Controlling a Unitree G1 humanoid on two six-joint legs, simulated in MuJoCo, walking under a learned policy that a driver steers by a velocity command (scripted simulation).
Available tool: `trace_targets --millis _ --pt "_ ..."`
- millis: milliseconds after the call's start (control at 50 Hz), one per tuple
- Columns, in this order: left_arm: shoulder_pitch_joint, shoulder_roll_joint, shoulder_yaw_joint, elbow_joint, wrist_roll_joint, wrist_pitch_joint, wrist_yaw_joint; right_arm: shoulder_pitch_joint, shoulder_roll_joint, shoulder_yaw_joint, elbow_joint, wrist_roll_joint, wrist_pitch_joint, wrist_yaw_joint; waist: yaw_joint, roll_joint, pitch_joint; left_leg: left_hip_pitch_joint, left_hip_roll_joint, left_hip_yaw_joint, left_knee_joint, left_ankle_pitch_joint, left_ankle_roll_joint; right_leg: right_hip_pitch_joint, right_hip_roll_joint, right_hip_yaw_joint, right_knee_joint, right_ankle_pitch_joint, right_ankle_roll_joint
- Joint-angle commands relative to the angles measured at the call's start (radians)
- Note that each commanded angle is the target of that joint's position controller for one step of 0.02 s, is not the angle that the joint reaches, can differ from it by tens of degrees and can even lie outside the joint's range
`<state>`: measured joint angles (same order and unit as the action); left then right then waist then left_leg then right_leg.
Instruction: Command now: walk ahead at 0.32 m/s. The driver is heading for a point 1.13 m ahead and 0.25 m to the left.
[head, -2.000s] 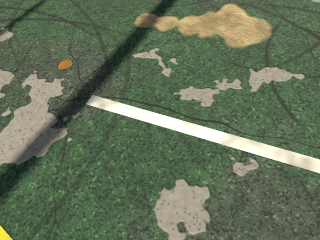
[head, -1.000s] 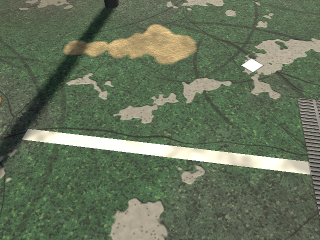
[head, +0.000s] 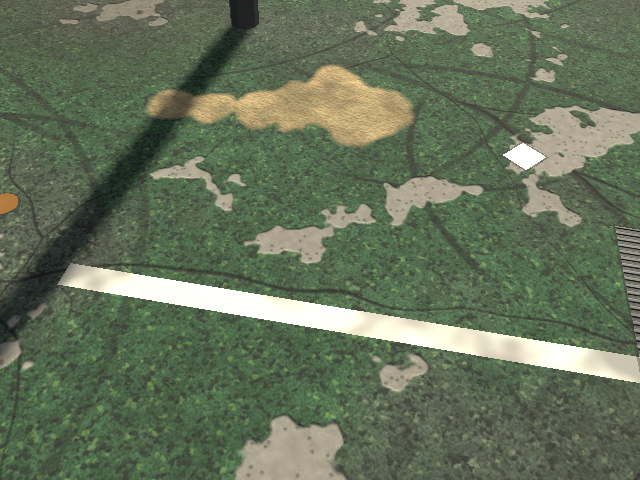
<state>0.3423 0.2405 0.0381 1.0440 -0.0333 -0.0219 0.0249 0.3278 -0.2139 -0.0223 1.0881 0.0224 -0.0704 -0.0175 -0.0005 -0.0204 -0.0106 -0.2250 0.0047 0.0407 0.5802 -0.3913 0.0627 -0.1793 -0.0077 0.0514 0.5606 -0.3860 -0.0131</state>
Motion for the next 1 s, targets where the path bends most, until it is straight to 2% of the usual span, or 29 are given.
trace_targets --millis 20,40,60,80,120,160,220,260,300,360,400,420,440,460,480,500,520,540,560,580,600,640,720,800,880,940,960,980,1000 --pt "-0.202 0.042 -0.002 -0.126 0.009 -0.037 -0.005 0.32 -0.191 -0.053 0.053 -0.005 -0.025 0.009 -0.147 0.256 0.078 0.358 0.246 -0.43 -0.347 -0.096 0.105 -0.48 0.039 -0.066 0.25 -0.057 -0.017" --pt "-0.21 0.061 0.005 -0.155 -0.003 -0.056 -0.001 0.349 -0.244 -0.058 0.051 -0.019 -0.038 0.024 -0.134 0.33 0.085 0.35 0.398 -0.753 -0.446 -0.163 0.208 -0.601 0.06 -0.018 0.464 -0.181 -0.017" --pt "-0.191 0.087 0.011 -0.145 -0.017 -0.069 -0.007 0.256 -0.173 -0.037 0.023 -0.023 -0.05 0.024 -0.079 0.188 0.151 0.321 0.399 -0.706 -0.434 -0.142 0.206 -0.666 -0.009 0.038 0.594 -0.119 -0.037" --pt "-0.161 0.083 0.01 -0.126 -0.019 -0.079 -0.018 0.203 -0.128 -0.027 0.0 -0.018 -0.056 0.026 -0.056 0.141 0.166 0.317 0.345 -0.577 -0.427 -0.085 0.169 -0.685 -0.044 0.038 0.621 -0.014 -0.056" --pt "-0.186 0.106 0.025 -0.121 0.001 -0.092 -0.026 0.163 -0.103 -0.016 -0.021 -0.014 -0.05 0.032 -0.046 0.109 0.157 0.336 0.273 -0.384 -0.435 0.146 0.109 -0.686 -0.091 0.003 0.553 0.124 -0.064" --pt "-0.215 0.079 0.027 -0.127 0.008 -0.09 -0.042 0.213 -0.066 -0.004 -0.013 -0.024 -0.034 0.026 -0.054 0.132 0.12 0.341 0.218 -0.252 -0.428 0.382 0.088 -0.635 -0.095 -0.043 0.487 0.185 -0.047" --pt "-0.334 0.023 0.008 -0.175 0.009 -0.079 -0.051 0.222 -0.099 -0.006 -0.03 -0.029 -0.018 0.005 -0.067 0.106 0.133 0.276 0.194 -0.168 -0.452 0.476 0.1 -0.592 -0.076 -0.085 0.3 0.269 -0.009" --pt "-0.428 0.009 -0.003 -0.212 0.007 -0.078 -0.055 0.223 -0.128 -0.011 -0.041 -0.029 -0.014 -0.004 -0.082 0.113 0.154 0.2 0.18 -0.132 -0.483 0.454 0.101 -0.505 -0.045 -0.113 0.145 0.344 0.002" --pt "-0.479 0.024 -0.006 -0.234 0.002 -0.076 -0.062 0.246 -0.147 -0.019 -0.036 -0.021 -0.016 -0.008 -0.086 0.13 0.172 0.183 0.197 -0.122 -0.506 0.448 0.11 -0.448 -0.027 -0.126 0.068 0.383 -0.003" --pt "-0.508 0.057 -0.001 -0.264 -0.002 -0.081 -0.072 0.241 -0.152 -0.031 -0.031 -0.007 -0.015 -0.009 -0.055 0.13 0.178 0.267 0.24 -0.105 -0.474 0.545 0.095 -0.423 -0.026 -0.099 -0.013 0.387 -0.043" --pt "-0.436 0.103 0.02 -0.255 0.001 -0.085 -0.074 0.211 -0.174 -0.042 -0.041 -0.012 -0.007 -0.009 0.006 0.152 0.098 0.331 0.255 -0.083 -0.355 0.861 0.073 -0.298 0.012 -0.114 -0.022 0.349 -0.078" --pt "-0.322 0.135 0.04 -0.224 -0.001 -0.084 -0.069 0.193 -0.182 -0.046 -0.048 -0.018 0.002 -0.009 0.069 0.169 0.018 0.333 0.243 -0.062 -0.219 1.037 0.058 -0.155 0.044 -0.131 -0.012 0.33 -0.101" --pt "-0.153 0.174 0.064 -0.171 -0.005 -0.079 -0.061 0.177 -0.175 -0.043 -0.06 -0.023 0.01 -0.007 0.148 0.162 -0.083 0.265 0.203 -0.037 -0.021 1.083 0.03 0.065 0.054 -0.134 -0.023 0.339 -0.13" --pt "0.028 0.237 0.083 -0.131 0.008 -0.071 -0.049 0.173 -0.146 -0.029 -0.087 -0.038 0.01 -0.004 0.203 0.065 -0.212 0.02 0.153 -0.022 0.288 0.777 0.005 0.381 -0.129 0.084 -0.003 0.261 -0.191" --pt "0.1 0.294 0.09 -0.105 0.023 -0.07 -0.056 0.319 0.035 0.017 -0.093 -0.028 -0.012 0.012 0.105 -0.235 -0.393 -0.325 -0.061 -0.068 0.665 -0.074 -0.055 0.665 -0.392 0.628 -0.162 -0.001 -0.377" --pt "0.053 0.193 0.063 -0.103 0.017 -0.073 -0.059 0.227 -0.065 -0.006 -0.094 0.004 -0.044 0.017 0.138 -0.158 -0.316 -0.436 -0.036 -0.195 0.8 -0.158 -0.029 0.586 -0.361 0.728 -0.294 -0.083 -0.341" --pt "-0.058 0.151 0.05 -0.119 0.015 -0.08 -0.057 0.112 -0.126 -0.026 -0.139 0.034 -0.063 0.017 0.106 -0.13 -0.132 -0.511 0.017 -0.163 0.818 -0.081 -0.009 0.425 -0.332 0.557 -0.311 -0.005 -0.29" --pt "-0.15 0.123 0.04 -0.139 0.019 -0.088 -0.059 0.056 -0.136 -0.028 -0.151 0.032 -0.07 0.009 0.067 -0.022 -0.063 -0.458 0.074 -0.147 0.77 0.018 -0.002 0.259 -0.298 0.419 -0.333 0.145 -0.262" --pt "-0.195 0.093 0.031 -0.143 0.03 -0.094 -0.065 0.034 -0.137 -0.04 -0.15 0.017 -0.065 0.0 0.033 0.008 -0.018 -0.404 0.106 -0.131 0.714 0.07 -0.005 0.129 -0.258 0.308 -0.352 0.263 -0.241" --pt "-0.207 0.071 0.024 -0.135 0.041 -0.098 -0.067 0.063 -0.117 -0.044 -0.148 0.008 -0.051 -0.002 -0.006 -0.015 -0.017 -0.333 0.135 -0.138 0.676 0.102 -0.006 0.053 -0.224 0.233 -0.379 0.296 -0.228" --pt "-0.2 0.063 0.022 -0.124 0.039 -0.099 -0.069 0.081 -0.091 -0.044 -0.146 0.006 -0.038 -0.003 -0.022 -0.033 -0.01 -0.3 0.142 -0.132 0.641 0.107 -0.008 0.01 -0.209 0.199 -0.404 0.302 -0.23" --pt "-0.167 0.085 0.023 -0.1 0.032 -0.103 -0.06 0.056 -0.077 -0.046 -0.163 0.0 -0.02 -0.005 -0.036 -0.04 0.034 -0.312 0.157 -0.113 0.568 0.116 -0.023 -0.057 -0.201 0.144 -0.449 0.321 -0.242" --pt "-0.095 0.138 0.032 -0.079 0.032 -0.097 -0.03 -0.133 -0.093 -0.049 -0.236 -0.016 -0.017 -0.002 0.0 -0.017 0.084 -0.441 0.167 -0.094 0.32 0.324 -0.062 -0.028 -0.191 0.089 -0.485 0.342 -0.237" --pt "-0.013 0.162 0.035 -0.061 0.019 -0.088 -0.02 -0.292 -0.073 -0.035 -0.276 -0.009 -0.027 0.016 0.055 -0.016 0.091 -0.377 0.109 -0.037 0.066 0.492 -0.066 0.012 -0.161 0.015 -0.475 0.367 -0.197" --pt "0.064 0.169 0.04 -0.027 0.009 -0.068 -0.017 -0.388 -0.091 -0.032 -0.321 0.0 -0.032 0.04 0.076 -0.019 0.107 -0.413 0.091 -0.05 -0.036 0.438 -0.042 0.172 -0.225 0.029 -0.409 0.383 -0.184" --pt "0.044 0.191 0.05 -0.029 0.011 -0.05 -0.014 -0.33 -0.135 -0.047 -0.324 0.002 -0.039 0.052 0.018 -0.049 0.06 -0.305 0.055 -0.029 -0.076 0.327 0.001 0.25 -0.254 0.029 -0.297 0.587 -0.153" --pt "0.02 0.188 0.048 -0.036 0.014 -0.043 -0.014 -0.223 -0.166 -0.065 -0.295 0.001 -0.041 0.05 -0.045 -0.052 -0.006 -0.154 0.021 0.001 -0.094 0.319 0.024 0.238 -0.221 -0.004 -0.165 0.749 -0.133" --pt "0.018 0.158 0.036 -0.047 0.024 -0.039 -0.014 -0.041 -0.22 -0.092 -0.24 -0.001 -0.04 0.043 -0.118 -0.031 -0.125 0.103 0.033 -0.014 -0.077 0.333 0.06 0.142 -0.164 -0.045 0.054 0.764 -0.102" --pt "0.109 0.065 0.006 -0.071 0.036 -0.049 -0.02 0.113 -0.323 -0.116 -0.211 -0.026 -0.037 0.037 -0.113 0.154 -0.299 0.507 0.287 -0.377 -0.078 0.269 0.188 -0.205 -0.047 -0.103 0.447 0.435 -0.041"
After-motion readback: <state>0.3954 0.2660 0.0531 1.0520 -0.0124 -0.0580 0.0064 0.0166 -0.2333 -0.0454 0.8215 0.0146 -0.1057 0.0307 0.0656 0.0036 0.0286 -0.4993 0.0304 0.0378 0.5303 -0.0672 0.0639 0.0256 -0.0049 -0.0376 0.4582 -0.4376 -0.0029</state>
